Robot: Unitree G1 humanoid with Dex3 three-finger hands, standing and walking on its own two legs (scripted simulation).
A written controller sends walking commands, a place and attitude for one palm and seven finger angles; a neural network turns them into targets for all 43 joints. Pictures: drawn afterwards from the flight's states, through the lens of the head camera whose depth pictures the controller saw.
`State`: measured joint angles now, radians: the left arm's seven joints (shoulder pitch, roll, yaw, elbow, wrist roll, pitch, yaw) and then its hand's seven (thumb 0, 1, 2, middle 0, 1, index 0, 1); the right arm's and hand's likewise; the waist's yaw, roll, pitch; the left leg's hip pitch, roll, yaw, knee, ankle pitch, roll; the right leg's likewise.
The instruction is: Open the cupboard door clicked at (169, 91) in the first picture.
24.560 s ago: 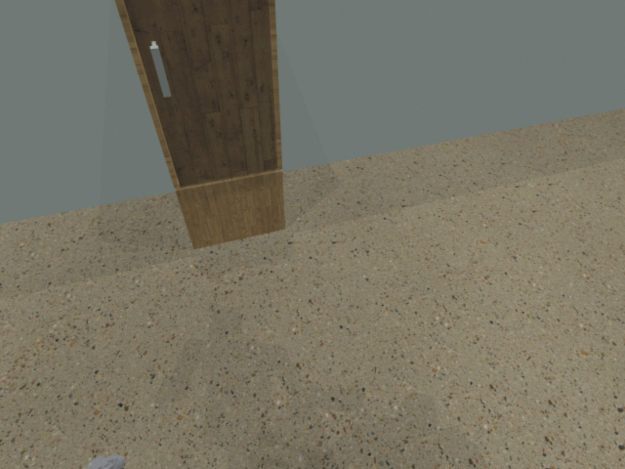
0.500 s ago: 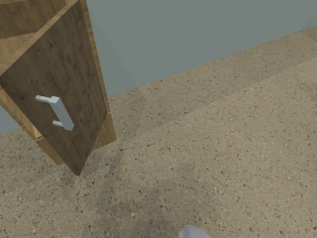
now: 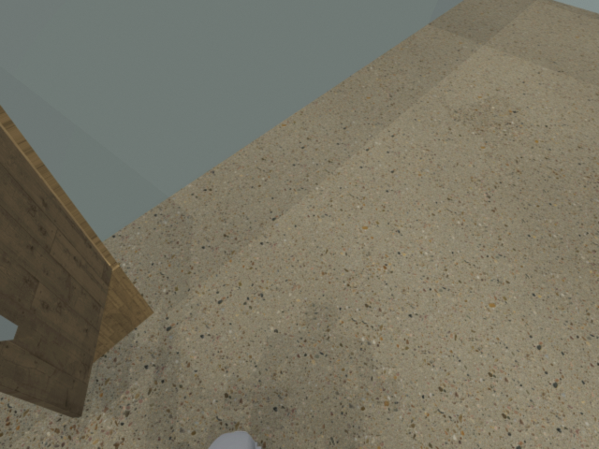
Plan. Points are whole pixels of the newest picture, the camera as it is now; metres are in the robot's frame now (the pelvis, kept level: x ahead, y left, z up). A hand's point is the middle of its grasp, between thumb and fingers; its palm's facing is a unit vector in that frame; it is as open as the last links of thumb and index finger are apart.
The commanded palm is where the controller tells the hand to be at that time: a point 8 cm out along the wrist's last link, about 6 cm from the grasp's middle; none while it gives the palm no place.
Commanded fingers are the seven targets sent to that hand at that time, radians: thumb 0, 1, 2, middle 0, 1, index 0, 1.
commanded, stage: walk to a spot facing it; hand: left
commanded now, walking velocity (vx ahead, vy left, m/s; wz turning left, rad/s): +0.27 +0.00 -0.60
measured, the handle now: out of the picture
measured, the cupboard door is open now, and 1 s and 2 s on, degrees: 49 49 49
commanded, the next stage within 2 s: turn to face it in 1.54 s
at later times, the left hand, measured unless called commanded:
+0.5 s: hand (245, 349) +0.29 +0.11 -0.17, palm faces -0.38 -0.91 -0.16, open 7.4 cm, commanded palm none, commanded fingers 0.00 0.90 0.90 -0.20 -0.30 -0.20 -0.30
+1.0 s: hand (311, 313) +0.36 +0.00 -0.16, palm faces -0.38 -0.89 -0.23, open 7.3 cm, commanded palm none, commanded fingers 0.00 0.90 0.90 -0.20 -0.30 -0.20 -0.30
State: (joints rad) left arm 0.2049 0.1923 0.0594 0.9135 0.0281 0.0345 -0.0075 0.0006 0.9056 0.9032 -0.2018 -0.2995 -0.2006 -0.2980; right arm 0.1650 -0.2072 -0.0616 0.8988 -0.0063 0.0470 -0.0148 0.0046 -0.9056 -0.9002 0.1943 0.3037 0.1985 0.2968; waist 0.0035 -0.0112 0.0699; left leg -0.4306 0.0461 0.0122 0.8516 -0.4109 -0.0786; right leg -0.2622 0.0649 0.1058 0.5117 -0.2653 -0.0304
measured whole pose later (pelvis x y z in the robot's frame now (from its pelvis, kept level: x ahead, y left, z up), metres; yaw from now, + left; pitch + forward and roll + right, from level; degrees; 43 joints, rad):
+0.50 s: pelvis +0.12 -0.02 -0.01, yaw -19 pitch +2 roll +0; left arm 0.10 0.20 0.07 0.94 0.03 0.05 -0.07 0.01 0.91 0.90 -0.19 -0.30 -0.19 -0.30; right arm 0.49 -0.16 -0.02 1.03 -0.04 -0.04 -0.02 0.00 -0.90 -0.90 0.20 0.30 0.20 0.30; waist -0.06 -0.01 0.09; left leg 0.03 0.11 0.32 0.39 -0.41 -0.06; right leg -0.58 -0.06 -0.11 0.81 -0.24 -0.02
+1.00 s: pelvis +0.31 -0.17 +0.00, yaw -30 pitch +1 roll +1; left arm 0.42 0.14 0.04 1.05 0.01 -0.08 0.01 0.00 0.92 0.90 -0.20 -0.30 -0.20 -0.30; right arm 0.08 -0.19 -0.05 0.94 -0.01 0.00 0.01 0.00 -0.91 -0.90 0.19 0.30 0.20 0.30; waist 0.05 0.02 0.02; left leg -0.66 0.09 0.05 0.97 -0.15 -0.05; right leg 0.02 0.12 0.02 0.28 -0.32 -0.14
